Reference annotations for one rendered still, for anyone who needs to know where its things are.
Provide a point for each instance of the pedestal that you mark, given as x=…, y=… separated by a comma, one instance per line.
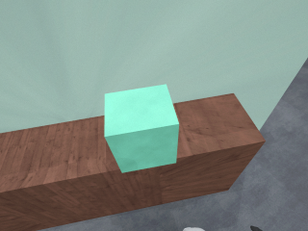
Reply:
x=66, y=172

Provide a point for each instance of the carton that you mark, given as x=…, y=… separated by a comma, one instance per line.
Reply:
x=141, y=127

